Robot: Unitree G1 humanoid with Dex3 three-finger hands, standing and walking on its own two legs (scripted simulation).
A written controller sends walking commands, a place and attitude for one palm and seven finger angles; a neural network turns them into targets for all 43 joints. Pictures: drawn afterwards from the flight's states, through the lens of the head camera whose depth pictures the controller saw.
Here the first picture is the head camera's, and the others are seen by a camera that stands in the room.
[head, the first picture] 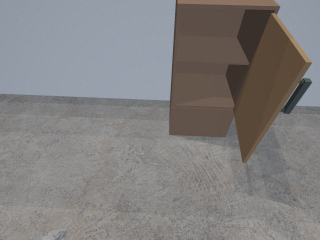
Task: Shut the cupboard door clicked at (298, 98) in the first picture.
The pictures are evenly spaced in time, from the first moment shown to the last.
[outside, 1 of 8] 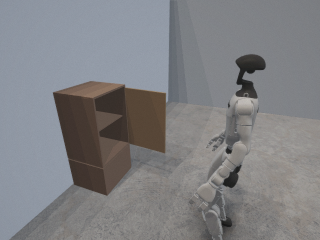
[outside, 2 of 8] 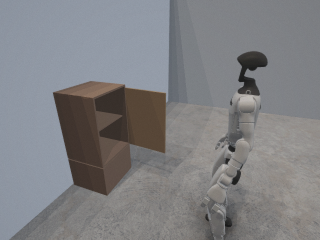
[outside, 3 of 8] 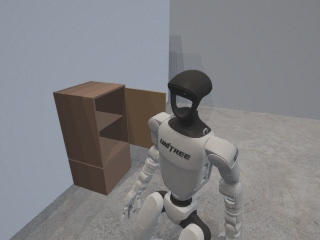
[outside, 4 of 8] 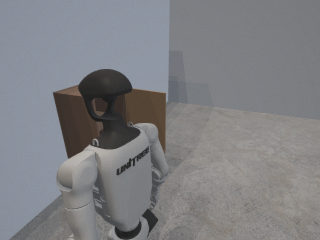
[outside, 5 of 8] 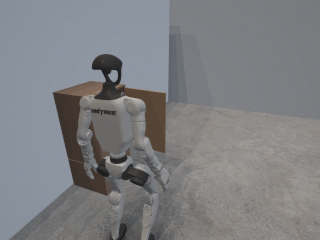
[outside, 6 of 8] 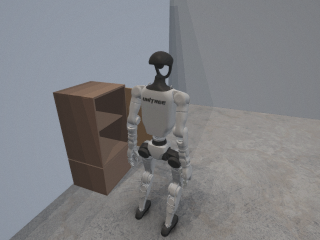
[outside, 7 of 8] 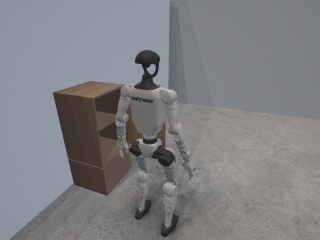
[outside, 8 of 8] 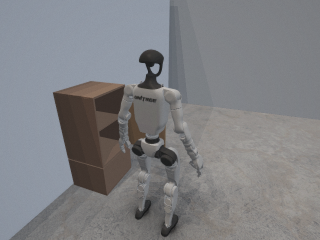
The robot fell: no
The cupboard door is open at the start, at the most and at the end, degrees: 85 85 85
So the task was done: no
